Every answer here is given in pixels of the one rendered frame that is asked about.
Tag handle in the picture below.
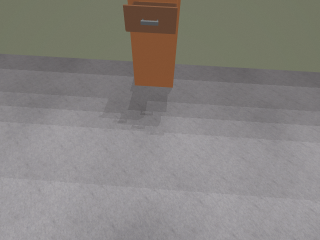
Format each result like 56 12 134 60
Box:
140 18 159 26

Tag drawer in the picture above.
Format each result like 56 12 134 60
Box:
123 1 178 34

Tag cabinet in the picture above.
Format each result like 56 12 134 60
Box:
127 0 181 88

